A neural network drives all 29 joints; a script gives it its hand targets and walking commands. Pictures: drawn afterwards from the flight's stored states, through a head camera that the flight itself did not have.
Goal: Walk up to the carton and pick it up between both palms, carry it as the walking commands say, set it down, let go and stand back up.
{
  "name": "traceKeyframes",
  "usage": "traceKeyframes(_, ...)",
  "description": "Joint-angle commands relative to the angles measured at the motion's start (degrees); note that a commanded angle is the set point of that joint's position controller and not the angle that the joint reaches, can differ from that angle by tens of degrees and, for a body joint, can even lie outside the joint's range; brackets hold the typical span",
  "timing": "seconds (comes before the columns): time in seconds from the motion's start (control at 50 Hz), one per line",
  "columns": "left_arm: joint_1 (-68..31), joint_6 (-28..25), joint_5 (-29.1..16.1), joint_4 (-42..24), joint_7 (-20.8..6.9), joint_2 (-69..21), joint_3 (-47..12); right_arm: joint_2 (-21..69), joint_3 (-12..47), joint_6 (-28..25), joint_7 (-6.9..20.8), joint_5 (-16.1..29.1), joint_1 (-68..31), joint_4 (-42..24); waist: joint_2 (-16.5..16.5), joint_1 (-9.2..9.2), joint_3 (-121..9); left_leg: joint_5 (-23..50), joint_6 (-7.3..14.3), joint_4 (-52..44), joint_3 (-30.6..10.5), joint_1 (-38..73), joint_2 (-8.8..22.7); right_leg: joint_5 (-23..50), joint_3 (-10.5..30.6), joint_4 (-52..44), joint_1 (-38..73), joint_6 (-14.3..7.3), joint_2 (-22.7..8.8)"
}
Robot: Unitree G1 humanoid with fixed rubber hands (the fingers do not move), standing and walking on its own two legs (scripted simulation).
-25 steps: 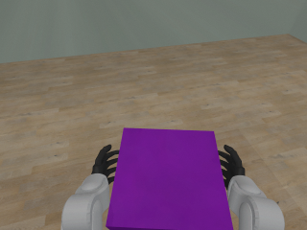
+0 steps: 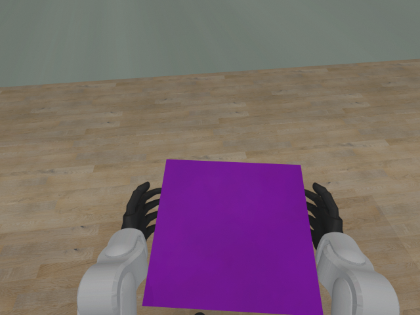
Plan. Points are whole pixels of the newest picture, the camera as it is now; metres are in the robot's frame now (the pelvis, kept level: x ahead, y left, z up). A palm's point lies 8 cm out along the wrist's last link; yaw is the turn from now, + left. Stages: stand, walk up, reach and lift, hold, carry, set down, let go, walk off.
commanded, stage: carry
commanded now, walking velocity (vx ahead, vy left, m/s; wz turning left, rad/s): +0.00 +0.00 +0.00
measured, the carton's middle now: (227, 245) +0.24 +0.00 +0.04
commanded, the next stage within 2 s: none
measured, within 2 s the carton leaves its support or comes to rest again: neither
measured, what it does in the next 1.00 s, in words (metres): walks ahead, turning right: left foot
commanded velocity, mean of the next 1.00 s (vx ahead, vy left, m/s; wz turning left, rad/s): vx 0.28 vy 0.00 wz -0.34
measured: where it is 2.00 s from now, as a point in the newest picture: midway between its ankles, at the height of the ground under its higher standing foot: (281, 234)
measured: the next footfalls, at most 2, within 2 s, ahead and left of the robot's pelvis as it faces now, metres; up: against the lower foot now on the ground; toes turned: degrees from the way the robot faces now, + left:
left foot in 0.92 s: +0.25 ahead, +0.03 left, +0.00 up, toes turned -4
right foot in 1.28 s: +0.46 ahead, -0.33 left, +0.00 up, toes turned -33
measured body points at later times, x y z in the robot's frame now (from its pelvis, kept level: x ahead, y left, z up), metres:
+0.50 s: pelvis +0.10 -0.03 -0.01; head +0.11 -0.04 +0.44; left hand +0.37 +0.11 +0.08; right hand +0.35 -0.20 +0.08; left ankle +0.15 +0.07 -0.73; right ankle -0.05 -0.08 -0.73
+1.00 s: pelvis +0.21 -0.07 -0.02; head +0.22 -0.06 +0.43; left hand +0.49 +0.01 +0.04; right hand +0.41 -0.29 +0.05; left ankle +0.21 +0.03 -0.74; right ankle -0.01 -0.07 -0.67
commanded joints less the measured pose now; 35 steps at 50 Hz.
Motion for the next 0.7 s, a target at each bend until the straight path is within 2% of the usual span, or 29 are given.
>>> traceKeyframes(0.0, -19.7, 2.7, -13.8, -2.3, -7.8, -39.4, -35.1, 39.8, 35.4, 2.7, 5.9, 13.0, -20.2, 0.1, 6.1, -0.77, -21.7, 27.6, 6.2, 2.3, -12.6, 29.7, 16.9, 1.6, 2.1, 8.6, -9.8, 3.2, -5.2)
traceKeyframes(0.02, -22.3, 3.1, -13.6, -4.0, -7.4, -38.7, -35.5, 39.5, 35.6, 3.3, 6.3, 13.9, -22.0, -0.6, 7.6, -1.01, -20.0, 21.7, 6.4, -0.6, -18.0, 25.9, 20.4, -7.4, 3.1, 9.8, -10.5, 2.9, -3.3)
traceKeyframes(0.04, -19.3, 4.6, -12.4, -0.6, -7.0, -37.9, -34.4, 37.2, 34.9, 4.3, 6.5, 13.4, -21.4, 0.7, 10.9, -1.33, -16.8, 22.4, 10.0, -1.3, -19.9, 25.9, 21.5, -8.4, 5.3, 13.1, -12.6, 2.6, -2.8)
traceKeyframes(0.06, -21.1, 5.3, -13.7, -0.5, -7.3, -38.8, -35.4, 39.6, 34.6, 5.0, 6.3, 12.9, -17.3, 4.9, 8.8, -0.77, -18.4, 14.7, 11.8, -1.1, -21.8, 23.7, 21.0, -5.8, 6.5, 7.3, -10.9, 2.1, -3.4)
traceKeyframes(0.08, -19.1, 5.7, -13.5, 0.7, -8.0, -37.8, -34.2, 40.1, 36.7, 5.3, 6.5, 13.4, -19.0, 4.1, 1.7, -0.08, -16.6, 12.4, 9.3, 1.1, -16.1, 21.5, 16.9, 1.6, 7.3, 0.0, -8.9, 2.6, -5.5)
traceKeyframes(0.12, -23.1, 5.6, -14.1, 0.4, -7.9, -41.1, -33.4, 43.6, 36.7, 5.5, 6.9, 14.0, -22.7, 4.5, -4.6, -0.22, -16.4, 9.3, 3.0, 4.8, -7.4, 16.5, 10.6, 16.3, 6.7, -2.7, -1.3, 2.9, -7.7)
traceKeyframes(0.14, -26.6, 5.1, -14.5, -1.7, -8.3, -43.7, -35.5, 44.7, 35.3, 4.7, 7.6, 13.7, -24.4, 2.9, -0.1, -0.53, -17.5, 8.5, 1.9, 3.3, -8.4, 17.5, 10.4, 11.6, 4.3, -0.5, -0.7, 3.5, -7.0)
traceKeyframes(0.18, -28.0, 4.3, -15.4, -3.1, -8.1, -44.3, -36.9, 45.4, 34.6, 3.9, 7.5, 14.3, -23.6, 4.1, 5.0, -0.68, -19.1, 20.8, 2.1, 5.1, -8.9, 20.1, 11.2, 14.5, 4.7, 0.3, -0.7, 3.1, -7.0)
traceKeyframes(0.2, -27.1, 4.3, -15.4, -1.1, -8.3, -45.8, -36.0, 46.4, 36.2, 3.5, 7.4, 15.0, -27.7, 1.6, 2.9, -0.4, -19.9, 21.9, 3.3, 9.1, -5.9, 22.8, 10.7, 20.6, 5.5, -1.4, -2.6, 3.1, -7.9)
traceKeyframes(0.22, -26.6, 4.2, -15.8, -2.3, -8.3, -46.5, -36.2, 47.9, 37.2, 4.0, 7.7, 15.7, -25.7, 2.2, 0.7, -0.63, -20.6, 22.3, 2.8, 8.3, -6.7, 21.7, 10.6, 23.1, 4.4, 0.8, -0.5, 3.1, -8.3)
traceKeyframes(0.24, -28.4, 3.4, -16.0, -3.6, -8.2, -48.6, -36.2, 49.1, 37.2, 3.0, 8.0, 16.5, -30.0, -1.7, 4.9, -0.41, -23.5, 31.6, 3.6, 9.9, -7.1, 24.0, 11.7, 21.2, 3.6, 2.1, -0.2, 3.3, -6.5)
traceKeyframes(0.26, -27.4, 2.5, -15.9, -5.8, -8.5, -48.2, -36.9, 49.7, 38.9, 2.2, 8.2, 16.7, -29.3, -3.1, -0.3, -0.24, -24.7, 25.0, 4.1, 9.5, -7.6, 23.8, 11.3, 21.8, 4.4, -1.0, 1.1, 3.0, -8.0)
traceKeyframes(0.28, -26.0, 2.0, -16.1, -5.9, -8.0, -48.6, -36.1, 50.1, 39.1, 1.8, 7.6, 16.9, -28.3, -3.7, -0.8, -0.42, -24.5, 28.1, 3.2, 10.2, -5.5, 23.2, 10.5, 29.5, 3.9, 1.5, 1.9, 3.0, -7.9)
traceKeyframes(0.3, -23.0, 1.6, -15.1, -5.2, -8.0, -49.2, -35.7, 49.8, 39.9, 1.2, 8.0, 17.4, -28.3, -6.1, 2.9, -0.42, -27.5, 35.7, 4.1, 10.6, -7.5, 27.1, 11.6, 25.0, 3.8, 4.4, 1.3, 3.3, -6.9)
traceKeyframes(0.34, -25.3, 1.6, -15.5, -5.0, -8.0, -48.3, -35.8, 49.8, 38.1, 1.9, 8.2, 15.7, -25.6, -2.0, 1.9, -0.4, -25.4, 34.9, 4.6, 11.6, -7.0, 25.2, 11.2, 23.2, 1.7, -0.5, 0.9, 2.7, -5.6)
traceKeyframes(0.36, -24.6, 1.8, -16.3, -3.7, -8.6, -48.6, -36.1, 50.3, 38.4, 1.8, 7.9, 15.4, -24.0, -0.4, -0.4, -0.48, -26.6, 30.2, 4.4, 11.9, -5.7, 24.3, 10.4, 31.5, 3.1, 1.6, 3.1, 2.0, -6.9)
traceKeyframes(0.4, -25.3, 0.6, -16.6, -7.1, -8.4, -47.2, -37.0, 49.0, 38.7, 1.3, 8.0, 15.2, -21.4, -1.5, -0.1, -0.45, -27.2, 20.9, 4.4, 12.0, -4.4, 21.6, 8.3, 40.4, 4.7, 1.6, 4.2, 1.6, -8.2)
traceKeyframes(0.42, -24.5, 0.6, -16.8, -7.7, -8.5, -47.1, -36.5, 48.7, 39.4, 1.2, 7.8, 15.4, -23.2, -4.5, -4.7, -0.4, -25.9, 18.8, 3.8, 13.7, -2.6, 18.8, 7.5, 47.4, 3.4, 1.1, 6.6, 1.8, -8.4)
traceKeyframes(0.44, -26.7, 1.1, -17.4, -5.6, -9.0, -47.6, -36.0, 48.5, 38.6, 1.4, 7.3, 14.6, -24.7, -3.6, -7.8, -0.58, -23.5, 7.2, 2.4, 13.1, -0.7, 14.4, 5.8, 54.3, 3.6, 2.5, 8.1, 1.0, -9.4)
traceKeyframes(0.46, -25.8, 1.1, -16.5, -4.5, -9.1, -46.7, -36.9, 47.5, 38.5, 1.2, 7.2, 13.8, -23.9, -2.5, -6.3, -0.64, -20.8, 4.8, 1.7, 10.9, -0.8, 14.1, 5.5, 55.5, 3.0, 1.6, 8.1, 1.5, -9.5)
traceKeyframes(0.48, -22.1, 1.6, -15.6, -1.9, -9.2, -45.2, -35.5, 46.0, 38.9, 1.7, 7.0, 13.4, -22.7, -1.4, -8.2, -0.35, -21.8, -3.8, 1.4, 8.7, -0.4, 14.4, 5.6, 53.0, 4.8, 1.6, 9.1, 2.0, -11.2)
traceKeyframes(0.52, -23.6, 1.8, -15.1, -3.8, -9.0, -44.2, -35.9, 46.5, 39.7, 2.2, 7.2, 14.4, -23.9, -1.5, -6.1, -0.58, -19.7, -11.9, 1.8, 7.1, -0.1, 17.2, 6.0, 42.0, 4.4, 0.8, 5.4, 1.9, -10.4)
traceKeyframes(0.54, -27.6, 1.4, -16.4, -7.1, -9.1, -45.3, -37.0, 49.7, 40.5, 1.7, 7.4, 15.2, -25.3, -2.0, -6.4, -1.0, -19.9, -10.7, 2.2, 8.4, 0.3, 20.4, 6.8, 48.5, 4.4, 2.2, 4.0, 2.2, -10.2)
traceKeyframes(0.56, -25.5, 1.9, -16.0, -3.9, -9.3, -43.9, -37.0, 47.1, 38.7, 2.1, 7.1, 13.7, -21.7, 0.7, -5.3, -1.22, -20.6, -14.7, 2.6, 7.9, 0.5, 22.9, 5.7, 50.8, 5.2, 5.0, 1.1, 3.4, -10.7)
traceKeyframes(0.58, -27.6, 2.0, -16.4, -4.5, -9.8, -43.8, -36.8, 48.2, 39.7, 1.9, 6.9, 14.2, -25.2, -0.8, -7.8, -1.23, -18.3, -20.0, 2.6, 8.4, 0.3, 23.1, 6.0, 46.6, 5.5, 4.0, -1.1, 3.5, -10.4)
traceKeyframes(0.62, -24.9, 3.1, -15.1, -3.4, -9.4, -41.6, -36.6, 44.3, 37.3, 2.4, 6.7, 13.3, -22.3, -0.2, -0.1, -1.62, -18.5, -24.3, 4.1, 5.1, -5.3, 26.7, 10.7, 27.5, 4.9, 6.5, -7.0, 2.9, -8.0)
traceKeyframes(0.64, -31.9, 2.7, -17.1, -6.7, -10.1, -43.4, -38.0, 47.5, 38.6, 2.0, 6.7, 14.6, -27.8, -1.7, -0.2, -1.8, -15.4, -29.6, 4.1, 5.7, -6.5, 25.4, 12.5, 18.3, 5.6, 3.4, -11.4, 2.6, -7.6)
traceKeyframes(0.66, -28.8, 3.4, -15.3, -3.3, -9.7, -40.9, -35.9, 45.8, 37.9, 2.9, 6.5, 13.8, -24.7, 1.4, -0.9, -1.75, -11.9, -36.5, 4.1, 4.5, -7.6, 24.8, 13.2, 4.6, 5.9, 1.9, -14.7, 1.4, -6.7)
traceKeyframes(0.68, -31.0, 3.0, -15.9, -4.2, -9.8, -41.6, -35.9, 45.9, 38.1, 2.7, 6.4, 13.9, -27.2, 0.4, -2.1, -1.6, -7.2, -37.2, 3.3, 5.3, -6.1, 21.4, 14.2, -2.3, 7.2, -0.5, -17.1, 0.3, -6.3)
